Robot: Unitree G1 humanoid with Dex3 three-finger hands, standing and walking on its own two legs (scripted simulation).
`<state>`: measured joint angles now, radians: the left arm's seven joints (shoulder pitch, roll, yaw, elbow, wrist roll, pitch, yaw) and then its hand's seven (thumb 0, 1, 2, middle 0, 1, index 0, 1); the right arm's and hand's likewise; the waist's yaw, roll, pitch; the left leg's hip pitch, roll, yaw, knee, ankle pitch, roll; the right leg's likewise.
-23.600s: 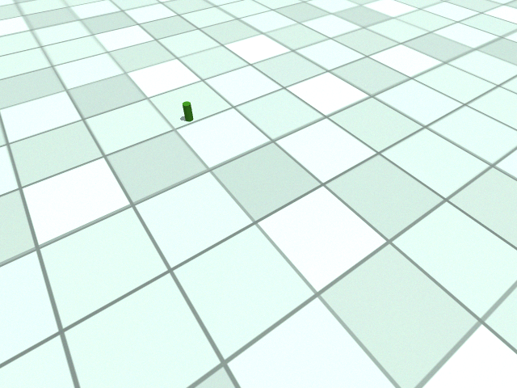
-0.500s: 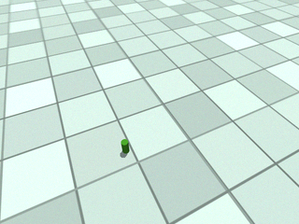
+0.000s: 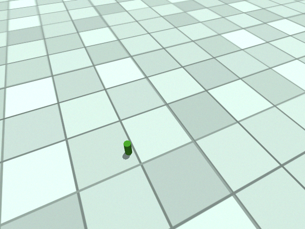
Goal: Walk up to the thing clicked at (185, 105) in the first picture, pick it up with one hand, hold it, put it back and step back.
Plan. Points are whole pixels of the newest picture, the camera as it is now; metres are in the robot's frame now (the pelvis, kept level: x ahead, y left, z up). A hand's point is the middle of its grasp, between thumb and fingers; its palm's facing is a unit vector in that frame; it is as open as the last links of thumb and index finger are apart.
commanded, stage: stand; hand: left
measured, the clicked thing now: (127, 148) +0.79 +0.17 -0.72
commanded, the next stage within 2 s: walk up in 0.06 s
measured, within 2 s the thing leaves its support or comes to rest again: neither
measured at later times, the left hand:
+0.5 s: hand (59, 228) +0.18 +0.28 -0.16, palm faces -0.02 -0.94 -0.33, open 7.4 cm
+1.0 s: hand (82, 187) +0.30 +0.24 -0.17, palm faces +0.03 -0.95 -0.32, open 7.4 cm
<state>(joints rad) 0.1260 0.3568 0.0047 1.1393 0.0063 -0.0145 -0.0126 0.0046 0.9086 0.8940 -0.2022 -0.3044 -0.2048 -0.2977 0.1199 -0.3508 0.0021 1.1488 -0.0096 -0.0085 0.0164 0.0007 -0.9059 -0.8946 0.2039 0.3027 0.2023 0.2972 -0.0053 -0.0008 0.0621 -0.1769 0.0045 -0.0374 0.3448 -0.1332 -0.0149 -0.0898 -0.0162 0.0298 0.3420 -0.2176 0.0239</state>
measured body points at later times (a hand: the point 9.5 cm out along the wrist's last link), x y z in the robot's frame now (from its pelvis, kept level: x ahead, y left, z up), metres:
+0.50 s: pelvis +0.10 +0.01 -0.01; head +0.14 +0.03 +0.44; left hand +0.18 +0.33 -0.14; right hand +0.14 -0.32 -0.11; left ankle +0.04 +0.13 -0.75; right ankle +0.17 -0.14 -0.70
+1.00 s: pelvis +0.25 -0.03 -0.03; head +0.26 -0.01 +0.42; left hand +0.30 +0.29 -0.14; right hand +0.31 -0.35 -0.12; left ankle +0.32 +0.09 -0.75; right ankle +0.28 -0.14 -0.75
